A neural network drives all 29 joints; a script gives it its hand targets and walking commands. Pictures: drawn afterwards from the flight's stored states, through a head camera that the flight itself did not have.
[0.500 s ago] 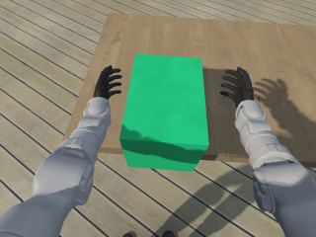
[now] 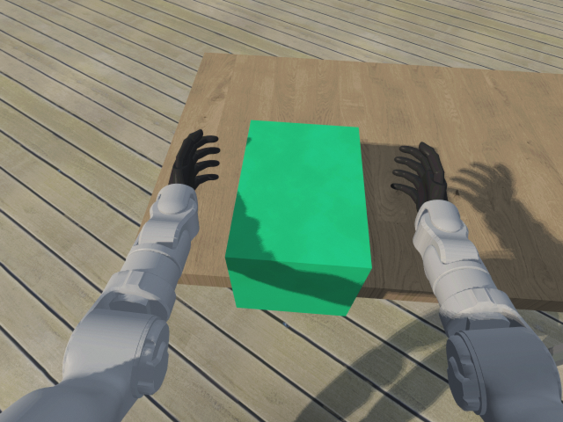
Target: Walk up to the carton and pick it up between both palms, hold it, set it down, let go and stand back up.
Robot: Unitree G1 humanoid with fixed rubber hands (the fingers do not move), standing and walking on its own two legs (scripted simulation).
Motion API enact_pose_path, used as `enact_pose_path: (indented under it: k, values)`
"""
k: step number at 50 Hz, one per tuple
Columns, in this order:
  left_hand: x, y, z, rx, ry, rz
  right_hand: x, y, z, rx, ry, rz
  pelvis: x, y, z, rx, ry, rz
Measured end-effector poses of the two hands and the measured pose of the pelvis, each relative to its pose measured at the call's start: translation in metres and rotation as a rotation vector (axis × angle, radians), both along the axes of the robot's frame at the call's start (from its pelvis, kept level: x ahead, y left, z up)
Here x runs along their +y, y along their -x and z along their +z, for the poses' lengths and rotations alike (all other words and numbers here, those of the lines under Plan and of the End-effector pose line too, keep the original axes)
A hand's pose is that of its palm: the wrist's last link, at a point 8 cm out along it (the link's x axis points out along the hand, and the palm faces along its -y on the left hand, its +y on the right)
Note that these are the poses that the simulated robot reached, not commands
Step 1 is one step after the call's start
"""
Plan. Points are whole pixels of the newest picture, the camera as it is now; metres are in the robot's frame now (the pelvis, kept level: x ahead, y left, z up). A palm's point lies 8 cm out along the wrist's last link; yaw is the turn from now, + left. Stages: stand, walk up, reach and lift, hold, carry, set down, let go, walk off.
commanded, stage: set down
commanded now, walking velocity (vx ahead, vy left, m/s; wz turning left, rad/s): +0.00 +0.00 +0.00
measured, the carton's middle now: (297, 217) +0.44 -0.02 -0.02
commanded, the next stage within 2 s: let go in 1.58 s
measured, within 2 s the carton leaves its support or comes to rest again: neither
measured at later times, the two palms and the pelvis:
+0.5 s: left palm (175, 264) +0.34 +0.17 +0.00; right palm (432, 282) +0.32 -0.22 +0.00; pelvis +0.01 +0.00 +0.00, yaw +0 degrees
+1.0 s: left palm (159, 319) +0.26 +0.18 -0.03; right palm (431, 327) +0.26 -0.21 -0.02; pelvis +0.00 +0.00 +0.00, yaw +0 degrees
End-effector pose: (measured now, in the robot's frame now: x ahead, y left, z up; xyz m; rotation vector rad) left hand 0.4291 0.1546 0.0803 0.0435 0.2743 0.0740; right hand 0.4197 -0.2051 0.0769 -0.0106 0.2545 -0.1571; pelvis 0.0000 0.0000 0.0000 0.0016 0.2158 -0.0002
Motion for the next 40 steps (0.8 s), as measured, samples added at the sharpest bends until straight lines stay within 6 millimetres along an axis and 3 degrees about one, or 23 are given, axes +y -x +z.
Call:
enact_pose_path:
  k: [18,30,40]
  values:
    - [0.007,0.079,-0.076,0.049,-0.004,0.014,-0.011,0.082,-0.071,0.027,-0.021,-0.005,0.003,-0.008,0.002,-0.079,0.000,-0.003]
    - [0.011,0.101,-0.076,0.026,-0.004,0.008,-0.008,0.106,-0.076,0.022,-0.018,0.006,0.004,-0.007,0.003,-0.111,-0.002,-0.002]
    - [0.010,0.138,-0.091,0.084,-0.009,0.014,-0.007,0.134,-0.087,0.085,-0.013,0.013,0.003,-0.003,0.005,-0.191,-0.002,-0.002]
